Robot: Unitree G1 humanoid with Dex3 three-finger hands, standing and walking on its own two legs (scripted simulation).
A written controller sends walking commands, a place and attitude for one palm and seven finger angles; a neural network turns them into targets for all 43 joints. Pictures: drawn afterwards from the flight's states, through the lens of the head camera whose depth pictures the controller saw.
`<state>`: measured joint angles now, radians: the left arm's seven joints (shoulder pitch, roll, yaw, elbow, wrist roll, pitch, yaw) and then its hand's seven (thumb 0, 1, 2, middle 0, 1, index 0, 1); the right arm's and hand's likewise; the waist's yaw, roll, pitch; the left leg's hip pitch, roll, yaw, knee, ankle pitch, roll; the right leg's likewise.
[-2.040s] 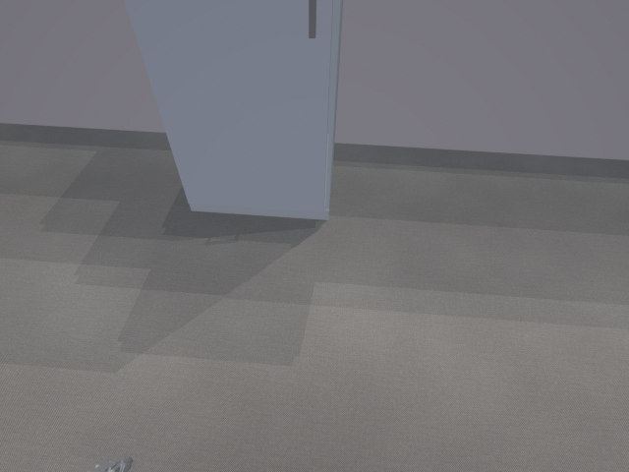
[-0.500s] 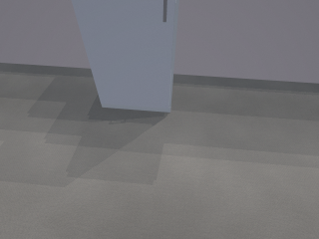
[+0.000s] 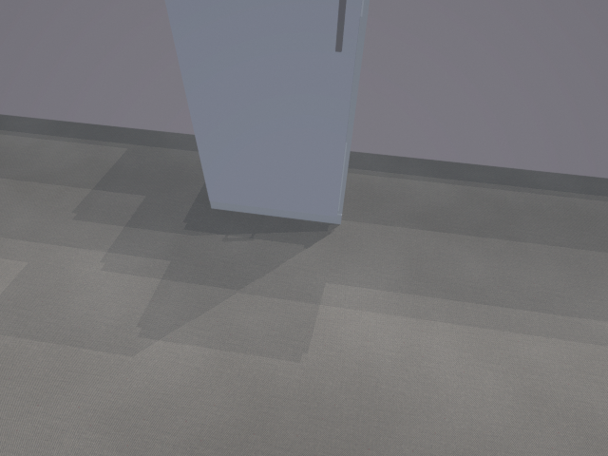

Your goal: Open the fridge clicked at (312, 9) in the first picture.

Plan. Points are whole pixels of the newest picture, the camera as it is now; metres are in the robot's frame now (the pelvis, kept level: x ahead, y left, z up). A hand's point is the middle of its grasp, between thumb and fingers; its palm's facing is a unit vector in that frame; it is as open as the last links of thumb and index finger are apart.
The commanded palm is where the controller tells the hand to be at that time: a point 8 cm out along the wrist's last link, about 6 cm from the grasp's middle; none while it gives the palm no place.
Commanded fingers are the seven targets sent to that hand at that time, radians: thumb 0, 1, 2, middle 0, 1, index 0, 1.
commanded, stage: walk to a spot facing it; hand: right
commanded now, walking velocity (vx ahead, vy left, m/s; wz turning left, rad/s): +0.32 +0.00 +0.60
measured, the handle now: out of the picture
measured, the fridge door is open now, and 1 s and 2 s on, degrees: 0 0 0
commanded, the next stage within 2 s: turn to face it in 1.28 s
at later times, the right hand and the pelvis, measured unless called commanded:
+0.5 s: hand out of the picture +0.10 -0.20 -0.18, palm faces -0.10 +0.98 -0.15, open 7.4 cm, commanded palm none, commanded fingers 0.00 -0.90 -0.90 0.20 0.30 0.20 0.30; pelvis +0.15 -0.02 -0.01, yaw +14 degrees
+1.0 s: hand (346, 266) +0.53 -0.07 -0.15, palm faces -0.59 +0.79 -0.17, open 7.4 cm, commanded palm none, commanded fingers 0.00 -0.90 -0.90 0.20 0.30 0.20 0.30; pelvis +0.31 +0.00 +0.00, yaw +34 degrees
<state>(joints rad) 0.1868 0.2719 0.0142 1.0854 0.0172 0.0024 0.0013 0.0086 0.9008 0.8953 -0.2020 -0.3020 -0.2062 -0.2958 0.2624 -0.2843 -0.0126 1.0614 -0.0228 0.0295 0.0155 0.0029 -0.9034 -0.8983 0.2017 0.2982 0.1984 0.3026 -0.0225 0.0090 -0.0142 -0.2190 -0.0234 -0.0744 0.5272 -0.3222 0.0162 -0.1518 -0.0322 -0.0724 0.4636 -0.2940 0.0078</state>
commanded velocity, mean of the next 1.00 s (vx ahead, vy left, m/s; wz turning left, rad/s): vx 0.33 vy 0.00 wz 0.55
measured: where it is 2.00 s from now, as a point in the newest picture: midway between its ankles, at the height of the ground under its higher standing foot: (245, 382)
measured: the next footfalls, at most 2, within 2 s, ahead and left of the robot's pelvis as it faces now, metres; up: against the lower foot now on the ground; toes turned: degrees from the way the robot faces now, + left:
right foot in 0.52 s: +0.32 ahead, -0.10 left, +0.00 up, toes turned +10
left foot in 1.14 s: +0.41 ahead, +0.22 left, +0.00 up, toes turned +47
